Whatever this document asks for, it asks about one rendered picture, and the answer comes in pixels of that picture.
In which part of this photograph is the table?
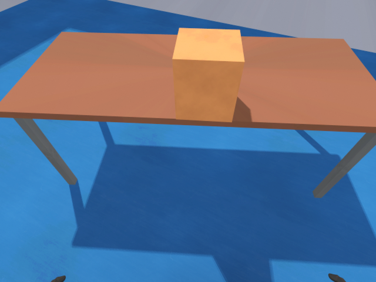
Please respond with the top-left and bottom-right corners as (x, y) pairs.
(0, 32), (376, 198)

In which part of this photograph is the carton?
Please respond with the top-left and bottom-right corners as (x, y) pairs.
(172, 28), (244, 122)

